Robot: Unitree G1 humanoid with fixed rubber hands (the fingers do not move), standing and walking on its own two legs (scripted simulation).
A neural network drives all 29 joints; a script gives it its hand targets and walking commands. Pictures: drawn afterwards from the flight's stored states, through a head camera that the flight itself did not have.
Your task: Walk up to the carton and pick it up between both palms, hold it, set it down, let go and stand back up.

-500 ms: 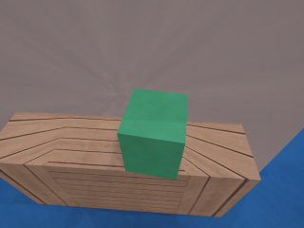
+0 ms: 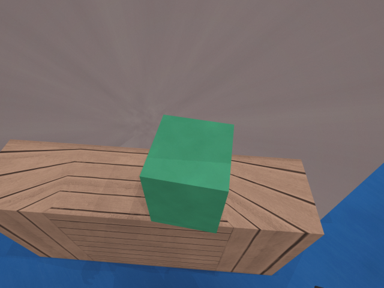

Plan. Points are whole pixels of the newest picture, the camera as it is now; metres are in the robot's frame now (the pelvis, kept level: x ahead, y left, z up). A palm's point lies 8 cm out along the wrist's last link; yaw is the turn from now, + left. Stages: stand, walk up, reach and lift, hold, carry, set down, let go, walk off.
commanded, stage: walk up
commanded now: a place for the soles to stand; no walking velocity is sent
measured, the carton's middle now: (190, 175) +0.44 +0.02 -0.10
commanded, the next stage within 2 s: stand in 1.02 s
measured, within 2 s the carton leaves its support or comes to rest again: neither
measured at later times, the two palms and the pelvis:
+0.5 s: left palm out of the picture +0.12 +0.28 -0.12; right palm out of the picture +0.13 -0.31 -0.11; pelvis +0.03 -0.01 +0.00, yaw -1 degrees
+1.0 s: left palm out of the picture +0.13 +0.28 -0.12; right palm out of the picture +0.14 -0.31 -0.11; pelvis +0.05 -0.02 +0.00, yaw -1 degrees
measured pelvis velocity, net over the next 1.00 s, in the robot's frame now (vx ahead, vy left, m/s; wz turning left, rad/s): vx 0.05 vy -0.02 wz -0.02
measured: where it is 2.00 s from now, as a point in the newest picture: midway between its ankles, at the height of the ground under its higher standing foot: outside the picture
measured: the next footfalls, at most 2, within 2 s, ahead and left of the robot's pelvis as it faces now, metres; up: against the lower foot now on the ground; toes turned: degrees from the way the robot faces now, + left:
none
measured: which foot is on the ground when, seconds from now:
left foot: down 0.00-1.00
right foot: down 0.00-1.00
